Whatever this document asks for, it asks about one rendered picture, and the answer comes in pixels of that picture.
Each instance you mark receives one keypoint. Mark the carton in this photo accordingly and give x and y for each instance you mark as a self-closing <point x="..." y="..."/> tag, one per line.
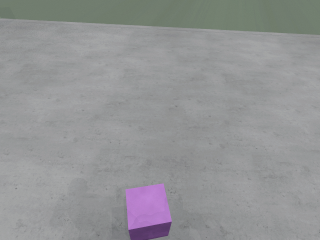
<point x="148" y="213"/>

